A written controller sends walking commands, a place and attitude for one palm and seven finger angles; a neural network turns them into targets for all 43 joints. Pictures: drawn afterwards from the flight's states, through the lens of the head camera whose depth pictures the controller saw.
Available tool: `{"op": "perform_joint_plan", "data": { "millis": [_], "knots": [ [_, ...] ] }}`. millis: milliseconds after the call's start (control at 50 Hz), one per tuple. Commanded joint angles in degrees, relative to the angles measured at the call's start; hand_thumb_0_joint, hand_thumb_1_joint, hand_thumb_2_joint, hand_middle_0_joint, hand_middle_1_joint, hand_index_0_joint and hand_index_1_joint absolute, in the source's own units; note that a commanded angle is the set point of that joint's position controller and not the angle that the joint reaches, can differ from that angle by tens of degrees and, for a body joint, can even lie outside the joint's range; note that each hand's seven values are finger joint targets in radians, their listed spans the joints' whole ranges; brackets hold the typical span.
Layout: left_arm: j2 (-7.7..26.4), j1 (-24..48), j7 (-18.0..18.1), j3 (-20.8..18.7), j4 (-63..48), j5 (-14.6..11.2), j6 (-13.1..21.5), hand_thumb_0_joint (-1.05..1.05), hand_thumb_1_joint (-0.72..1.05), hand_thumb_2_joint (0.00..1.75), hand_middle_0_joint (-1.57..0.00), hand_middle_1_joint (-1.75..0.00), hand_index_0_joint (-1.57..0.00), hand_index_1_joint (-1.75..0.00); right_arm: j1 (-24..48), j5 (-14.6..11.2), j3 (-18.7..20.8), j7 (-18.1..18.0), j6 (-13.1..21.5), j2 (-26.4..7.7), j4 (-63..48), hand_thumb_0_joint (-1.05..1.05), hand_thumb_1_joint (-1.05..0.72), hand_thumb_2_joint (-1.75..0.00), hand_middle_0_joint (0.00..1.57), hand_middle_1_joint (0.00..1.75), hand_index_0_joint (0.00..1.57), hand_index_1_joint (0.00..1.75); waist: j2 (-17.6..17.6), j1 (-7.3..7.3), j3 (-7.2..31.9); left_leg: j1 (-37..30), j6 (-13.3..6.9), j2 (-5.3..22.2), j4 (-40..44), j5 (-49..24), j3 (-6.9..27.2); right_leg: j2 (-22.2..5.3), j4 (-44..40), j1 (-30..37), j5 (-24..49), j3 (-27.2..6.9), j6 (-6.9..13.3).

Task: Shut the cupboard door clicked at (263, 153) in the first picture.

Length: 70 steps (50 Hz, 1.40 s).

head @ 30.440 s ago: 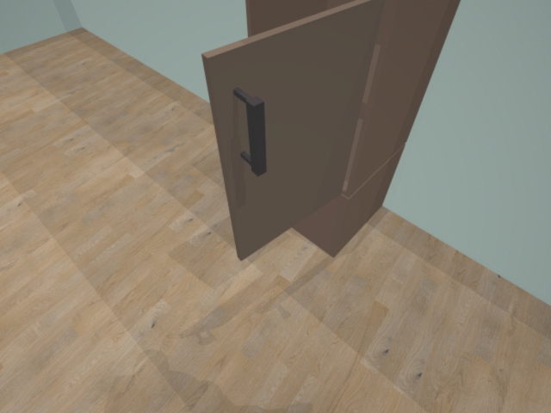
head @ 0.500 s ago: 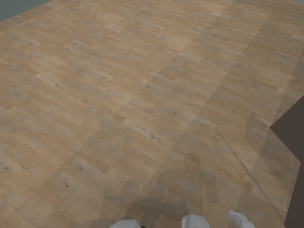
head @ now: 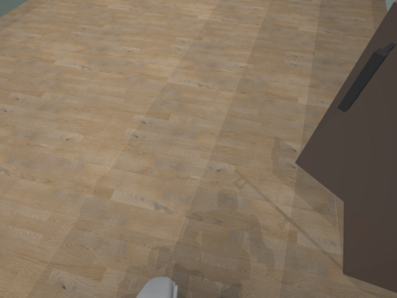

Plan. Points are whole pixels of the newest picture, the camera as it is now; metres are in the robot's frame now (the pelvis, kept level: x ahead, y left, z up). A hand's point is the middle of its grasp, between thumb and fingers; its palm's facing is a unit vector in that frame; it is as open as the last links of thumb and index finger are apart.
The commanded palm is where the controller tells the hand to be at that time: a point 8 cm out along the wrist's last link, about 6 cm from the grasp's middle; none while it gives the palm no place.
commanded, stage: turn to face it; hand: left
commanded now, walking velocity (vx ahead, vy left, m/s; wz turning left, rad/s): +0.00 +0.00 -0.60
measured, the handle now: (365, 79) +0.57 -0.34 +0.10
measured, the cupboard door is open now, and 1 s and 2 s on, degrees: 60 60 60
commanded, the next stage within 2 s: take the last steps up to it in 1.24 s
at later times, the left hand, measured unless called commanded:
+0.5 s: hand (95, 272) +0.17 +0.26 -0.16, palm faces -0.23 -0.95 -0.21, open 7.4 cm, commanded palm none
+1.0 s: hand (137, 262) +0.20 +0.17 -0.16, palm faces -0.53 -0.82 -0.23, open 7.4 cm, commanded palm none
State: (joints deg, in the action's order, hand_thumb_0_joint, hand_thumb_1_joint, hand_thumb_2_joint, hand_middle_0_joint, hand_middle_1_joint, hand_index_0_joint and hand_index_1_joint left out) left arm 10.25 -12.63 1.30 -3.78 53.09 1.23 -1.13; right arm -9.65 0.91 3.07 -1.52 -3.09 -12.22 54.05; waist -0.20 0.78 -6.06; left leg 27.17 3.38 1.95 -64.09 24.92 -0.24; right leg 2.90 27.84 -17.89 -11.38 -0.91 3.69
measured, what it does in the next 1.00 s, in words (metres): steps on the spot, turning right: left foot, then right foot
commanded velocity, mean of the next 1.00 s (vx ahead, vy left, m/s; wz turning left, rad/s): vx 0.00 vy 0.00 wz -0.54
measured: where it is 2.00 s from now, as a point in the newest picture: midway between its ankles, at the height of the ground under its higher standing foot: outside the picture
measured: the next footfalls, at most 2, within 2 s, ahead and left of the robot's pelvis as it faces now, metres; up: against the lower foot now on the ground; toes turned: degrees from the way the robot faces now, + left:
left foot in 0.26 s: +0.10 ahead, +0.16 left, +0.00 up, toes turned -9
right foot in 0.70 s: -0.01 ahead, -0.08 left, +0.00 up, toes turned -30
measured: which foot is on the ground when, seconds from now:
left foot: up 0.00-0.24, down 0.26-0.70, up 0.72-1.00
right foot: down 0.00-0.26, up 0.28-0.68, down 0.70-1.00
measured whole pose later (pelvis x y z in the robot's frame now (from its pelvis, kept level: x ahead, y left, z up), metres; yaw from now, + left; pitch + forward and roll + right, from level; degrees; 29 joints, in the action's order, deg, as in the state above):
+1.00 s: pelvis +0.02 +0.06 +0.00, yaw -34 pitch +0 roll +0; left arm 11.5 -10.5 -0.3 -3.0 51.6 1.6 -2.8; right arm -12.8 1.0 3.3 -0.7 -3.1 -13.6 52.0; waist -0.7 -0.8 -3.1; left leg 24.9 4.6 3.6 -49.3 23.0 -1.7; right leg 1.3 28.9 -15.3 -14.0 -3.1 0.3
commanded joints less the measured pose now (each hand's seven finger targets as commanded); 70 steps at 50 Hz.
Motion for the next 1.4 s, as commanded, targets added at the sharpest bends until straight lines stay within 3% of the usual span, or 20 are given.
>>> {"op": "perform_joint_plan", "data": {
  "millis": [0, 140, 200, 220, 240, 260, 360, 540, 640, 660, 680, 700, 820, 1000, 1020, 1060, 1080, 1200, 1320, 1380],
  "knots": [
    [10.84, -4.3, 0.2, -2.72, -2.77, 0.08, 1.35, 0.0, 0.9, 0.9, -0.2, -0.3, -0.2, -0.3, -0.31, -0.09, 0.34, 0.17, 1.17, -2.83, -4.87, 0.0, -0.9, -0.9, 0.2, 0.3, 0.2, 0.3, 6.01, 0.51, 11.93, 3.6, 0.99, 0.61, 5.25, -2.38, 0.84, -14.3, -6.54, 14.47, 30.42, -15.46, 6.89],
    [13.0, -1.3, -0.4, -3.53, -4.7, 0.69, 0.27, 0.0, 0.9, 0.9, -0.2, -0.3, -0.2, -0.3, 1.03, -0.77, 0.73, 0.07, 1.8, -3.96, -7.01, 0.0, -0.9, -0.9, 0.2, 0.3, 0.2, 0.3, 9.07, 0.22, 9.44, -3.97, 0.53, -0.77, 19.57, -1.07, 0.75, -13.52, -6.08, 6.78, 19.28, -20.81, 6.92],
    [12.41, 2.4, -0.56, -3.5, -6.09, 0.06, -0.51, 0.0, 0.9, 0.9, -0.2, -0.3, -0.2, -0.3, -4.98, -0.93, 0.86, -0.38, 2.73, -5.01, -5.6, 0.0, -0.9, -0.9, 0.2, 0.3, 0.2, 0.3, 7.99, -3.12, 9.5, -18.9, -0.09, -1.19, 36.13, -11.06, 0.74, -10.1, -2.08, -3.87, 10.04, -20.47, 2.51],
    [10.01, 2.35, -0.76, -2.85, -6.93, -0.46, -0.69, 0.0, 0.9, 0.9, -0.2, -0.3, -0.2, -0.3, -7.03, -0.49, 1.34, -0.72, 3.38, -8.15, -5.17, 0.0, -0.9, -0.9, 0.2, 0.3, 0.2, 0.3, -0.68, -3.78, 10.32, -25.01, -1.75, 5.06, 43.72, -10.62, 6.09, -4.67, 3.18, -9.67, 0.66, -16.13, -0.36],
    [7.18, 0.54, -1.35, -2.22, -7.72, -1.0, -0.7, 0.0, 0.9, 0.9, -0.2, -0.3, -0.2, -0.3, -7.43, 0.28, 2.4, -0.67, 3.61, -13.96, -6.17, 0.0, -0.9, -0.9, 0.2, 0.3, 0.2, 0.3, -17.98, -3.27, 9.95, -26.8, -7.09, 19.9, 49.35, -13.38, 21.98, 2.8, 16.7, -17.02, -19.2, -6.62, -3.94],
    [8.78, 2.77, -1.47, -2.41, -8.46, -0.4, -0.79, 0.0, 0.9, 0.9, -0.2, -0.3, -0.2, -0.3, -7.7, 0.86, 2.36, -0.95, 3.3, -14.82, -6.88, 0.0, -0.9, -0.9, 0.2, 0.3, 0.2, 0.3, -14.51, -4.05, 7.98, -21.28, -12.26, 26.08, 49.88, -18.19, 25.38, 0.34, 28.47, -16.46, -24.54, -3.24, -5.01],
    [9.02, 0.46, -3.32, -3.17, -6.33, 0.23, -2.06, 0.0, 0.9, 0.9, -0.2, -0.3, -0.2, -0.3, -0.48, 1.05, 0.39, -1.21, 3.66, -9.36, -9.02, 0.0, -0.9, -0.9, 0.2, 0.3, 0.2, 0.3, -9.27, 0.29, 5.97, -16.77, -9.66, 15.58, 46.85, -28.46, 5.4, -3.33, 41.11, -14.73, -12.39, -1.25, -7.19],
    [7.02, 6.82, -3.73, -1.58, -8.21, -0.02, -1.98, 0.0, 0.9, 0.9, -0.2, -0.3, -0.2, -0.3, -8.23, 0.92, 1.86, -0.6, 3.3, -11.0, -4.95, 0.0, -0.9, -0.9, 0.2, 0.3, 0.2, 0.3, -12.74, -3.61, 8.31, -24.22, -10.66, 17.75, 42.2, -37.05, -2.28, -4.39, 20.38, -8.89, -13.51, 4.79, -6.85],
    [8.47, 2.3, -3.3, -1.68, -6.55, -0.03, -0.92, 0.0, 0.9, 0.9, -0.2, -0.3, -0.2, -0.3, -6.42, 0.4, 2.59, 0.24, 2.8, -12.29, -4.73, 0.0, -0.9, -0.9, 0.2, 0.3, 0.2, 0.3, -9.72, -0.9, 9.56, -17.04, -6.28, 17.26, 33.78, -30.93, -6.41, -2.95, 0.24, 6.46, -1.39, 6.85, -4.06],
    [11.03, -1.89, -2.93, -2.26, -5.41, 0.16, -0.49, 0.0, 0.9, 0.9, -0.2, -0.3, -0.2, -0.3, -5.73, -0.01, 2.55, 0.57, 2.8, -11.38, -5.25, 0.0, -0.9, -0.9, 0.2, 0.3, 0.2, 0.3, -4.79, 1.33, 11.3, -11.88, -3.41, 15.06, 27.28, -23.84, -8.96, -6.73, -5.24, 14.18, 5.15, 2.11, -2.45],
    [17.2, -4.84, -2.08, -3.39, -4.59, 0.73, 0.28, 0.0, 0.9, 0.9, -0.2, -0.3, -0.2, -0.3, -4.06, -0.4, 1.42, 0.78, 2.58, -6.55, -7.41, 0.0, -0.9, -0.9, 0.2, 0.3, 0.2, 0.3, 13.47, 2.98, 10.61, 2.57, 0.3, 6.83, 15.28, 2.77, -12.89, -20.53, -9.39, 21.5, 18.77, -16.47, 2.67],
    [19.57, -7.26, -1.32, -3.69, -3.56, -0.13, 0.22, 0.0, 0.9, 0.9, -0.2, -0.3, -0.2, -0.3, -0.59, -0.11, 0.97, 0.46, 1.72, -6.9, -8.9, 0.0, -0.9, -0.9, 0.2, 0.3, 0.2, 0.3, 15.77, 4.67, 9.48, 7.68, 0.72, 3.03, 3.79, 13.1, -6.61, -26.3, -8.87, 17.59, 30.26, -22.82, 8.27],
    [13.13, 3.72, -0.42, -2.26, -6.59, 0.04, 0.22, 0.0, 0.9, 0.9, -0.2, -0.3, -0.2, -0.3, -3.87, 0.04, 1.27, 0.71, 0.92, -6.83, -5.71, 0.0, -0.9, -0.9, 0.2, 0.3, 0.2, 0.3, 9.56, -1.59, 7.39, 3.31, 1.5, 3.83, 1.58, -2.15, -0.85, -15.84, -8.39, 6.57, 15.22, -11.48, 6.32],
    [13.15, 3.71, -0.84, -2.79, -5.53, 0.08, -0.5, 0.0, 0.9, 0.9, -0.2, -0.3, -0.2, -0.3, -7.62, -0.38, 0.76, 0.05, 2.4, -4.93, -4.56, 0.0, -0.9, -0.9, 0.2, 0.3, 0.2, 0.3, 9.45, -2.57, 7.18, -12.84, 0.07, -0.33, 31.85, -8.28, -2.31, -13.23, -4.54, -0.23, 8.05, -16.45, 4.36],
    [11.74, 4.4, -0.86, -2.46, -5.78, -0.3, -0.73, 0.0, 0.9, 0.9, -0.2, -0.3, -0.2, -0.3, -10.49, -0.37, 0.76, -0.15, 2.95, -5.99, -3.62, 0.0, -0.9, -0.9, 0.2, 0.3, 0.2, 0.3, 6.63, -3.82, 8.57, -19.38, -0.34, 0.81, 39.03, -12.74, -1.56, -10.68, -1.33, -3.59, 5.4, -14.23, 1.83],
    [6.39, 1.72, -1.34, -1.38, -6.63, -1.01, -1.08, 0.0, 0.9, 0.9, -0.2, -0.3, -0.2, -0.3, -11.57, 0.76, 2.07, -0.67, 3.65, -14.04, -4.02, 0.0, -0.9, -0.9, 0.2, 0.3, 0.2, 0.3, -18.68, -3.17, 9.03, -22.89, -8.67, 20.78, 48.65, -19.72, 19.99, 0.7, 17.34, -13.05, -18.72, -1.37, -4.08],
    [7.87, 3.13, -1.33, -1.58, -6.92, -0.53, -1.19, 0.0, 0.9, 0.9, -0.2, -0.3, -0.2, -0.3, -10.94, 1.17, 1.81, -0.91, 3.28, -13.83, -4.43, 0.0, -0.9, -0.9, 0.2, 0.3, 0.2, 0.3, -14.27, -3.73, 7.34, -17.24, -12.54, 23.73, 48.87, -20.91, 20.21, -1.17, 26.94, -10.95, -22.38, -2.5, -4.02],
    [6.05, 2.02, -2.54, -1.59, -3.79, -0.03, -1.94, 0.0, 0.9, 0.9, -0.2, -0.3, -0.2, -0.3, -5.73, 1.22, 0.38, -1.39, 3.46, -8.99, -4.14, 0.0, -0.9, -0.9, 0.2, 0.3, 0.2, 0.3, -9.22, -1.17, 5.89, -17.79, -10.62, 14.48, 46.46, -28.83, 4.4, -3.23, 30.07, -10.04, -13.81, 0.72, -5.64],
    [4.2, 2.93, -2.11, -0.58, -3.1, -0.22, -1.37, 0.0, 0.9, 0.9, -0.2, -0.3, -0.2, -0.3, -9.25, 0.98, 1.46, -0.93, 2.92, -9.6, -0.91, 0.0, -0.9, -0.9, 0.2, 0.3, 0.2, 0.3, -12.01, -2.98, 9.06, -21.01, -11.78, 16.15, 43.11, -32.6, 2.99, -2.84, 13.59, -2.45, -13.98, 4.16, -5.01],
    [5.44, -2.62, -2.4, -0.99, -0.67, -0.02, -0.84, 0.0, 0.9, 0.9, -0.2, -0.3, -0.2, -0.3, -7.59, 0.5, 1.83, -0.6, 2.54, -10.02, -0.52, 0.0, -0.9, -0.9, 0.2, 0.3, 0.2, 0.3, -6.82, -0.59, 11.39, -15.63, -8.14, 14.39, 39.68, -15.25, 0.64, -2.1, -2.75, 9.68, -3.1, 5.19, -3.91]
  ]
}}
